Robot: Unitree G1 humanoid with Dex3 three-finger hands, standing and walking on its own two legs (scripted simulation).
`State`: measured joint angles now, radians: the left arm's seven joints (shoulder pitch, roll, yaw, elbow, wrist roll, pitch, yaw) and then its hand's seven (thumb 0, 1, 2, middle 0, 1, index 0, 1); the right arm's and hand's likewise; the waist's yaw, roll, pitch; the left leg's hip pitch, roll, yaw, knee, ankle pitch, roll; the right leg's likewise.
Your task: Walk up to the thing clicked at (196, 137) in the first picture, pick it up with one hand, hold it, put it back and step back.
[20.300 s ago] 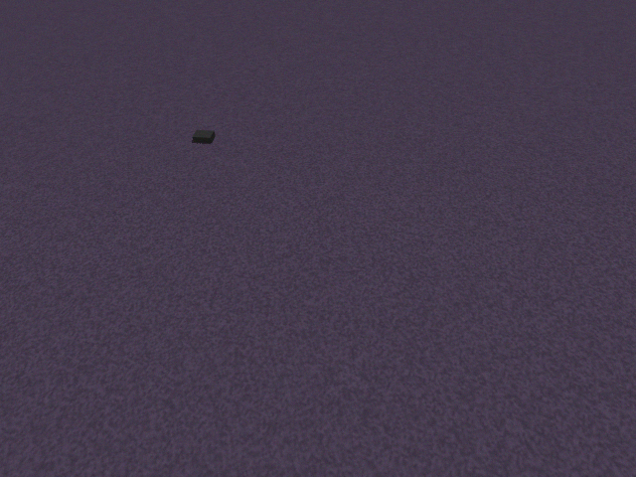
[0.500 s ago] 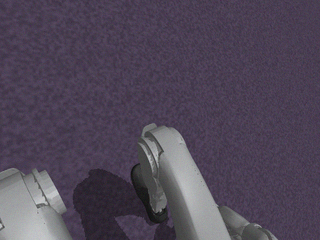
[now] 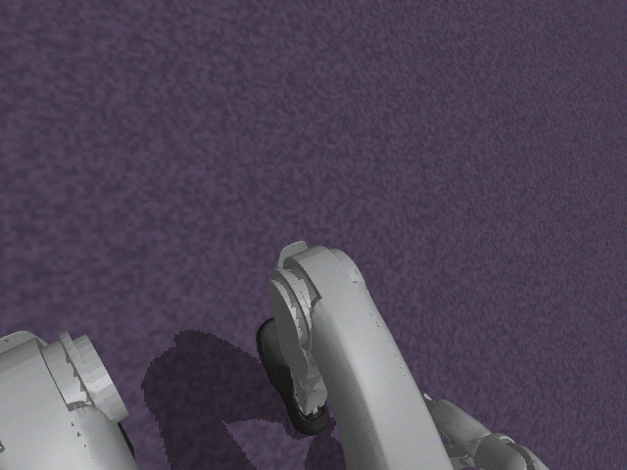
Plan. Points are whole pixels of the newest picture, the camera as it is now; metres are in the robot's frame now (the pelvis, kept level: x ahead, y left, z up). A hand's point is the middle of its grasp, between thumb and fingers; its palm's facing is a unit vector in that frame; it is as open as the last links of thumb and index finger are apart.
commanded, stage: close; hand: left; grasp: from above
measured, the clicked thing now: out of the picture +0.43 +0.34 -0.28
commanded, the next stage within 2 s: settle in 0.30 s
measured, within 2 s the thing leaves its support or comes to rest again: leaves its support in 0.70 s
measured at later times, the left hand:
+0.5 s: hand out of the picture +0.42 +0.33 -0.25, palm faces -0.43 -0.15 -0.89, open 9.5 cm
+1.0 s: hand out of the picture +0.43 +0.35 -0.18, palm faces -0.39 -0.12 -0.91, open 9.5 cm
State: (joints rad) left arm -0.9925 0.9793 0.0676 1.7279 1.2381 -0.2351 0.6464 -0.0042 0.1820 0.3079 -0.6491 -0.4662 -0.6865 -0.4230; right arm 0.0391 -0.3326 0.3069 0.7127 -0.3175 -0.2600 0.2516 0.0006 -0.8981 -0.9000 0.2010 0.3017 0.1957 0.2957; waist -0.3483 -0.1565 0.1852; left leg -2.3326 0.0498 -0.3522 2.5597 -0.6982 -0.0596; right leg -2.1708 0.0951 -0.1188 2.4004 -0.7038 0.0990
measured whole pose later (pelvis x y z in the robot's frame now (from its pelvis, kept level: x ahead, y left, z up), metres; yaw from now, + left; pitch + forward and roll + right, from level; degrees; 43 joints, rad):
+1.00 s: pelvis +0.00 +0.00 +0.01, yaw +2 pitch +30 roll -13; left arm -0.92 0.79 0.05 1.44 1.20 -0.13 0.44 0.00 0.09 0.14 -0.87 -0.28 -0.91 -0.23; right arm 0.10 -0.31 0.14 0.71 -0.20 -0.15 0.26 0.00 -0.91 -0.90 0.20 0.30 0.20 0.30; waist -0.26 -0.04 0.00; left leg -2.39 0.04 -0.28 2.51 -0.67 -0.04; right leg -2.22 0.06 -0.07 2.39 -0.72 0.08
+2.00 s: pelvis -0.01 -0.01 +0.11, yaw +10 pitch +33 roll -7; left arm -0.67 0.62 -0.02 0.91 1.06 -0.11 0.08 -0.01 0.11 0.28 -0.77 -0.38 -0.80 -0.35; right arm 0.16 -0.27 -0.02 0.66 -0.04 0.05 0.07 0.00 -0.91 -0.90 0.20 0.30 0.20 0.30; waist -0.11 0.04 -0.16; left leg -2.10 0.05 -0.14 2.13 -0.61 -0.02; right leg -1.99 -0.01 -0.01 2.09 -0.67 0.07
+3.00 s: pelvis +0.04 +0.00 +0.41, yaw +14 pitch +11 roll -1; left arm -0.34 0.41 -0.19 0.81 1.01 -0.01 0.13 -0.01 0.09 0.31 -0.78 -0.37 -0.81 -0.34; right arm 0.24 -0.24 -0.04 0.73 0.04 0.01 -0.06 0.01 -0.90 -0.90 0.20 0.30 0.20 0.30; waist -0.05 0.04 -0.10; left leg -0.78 0.07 0.01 0.97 -0.38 -0.02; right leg -0.73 -0.03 0.01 0.95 -0.41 0.05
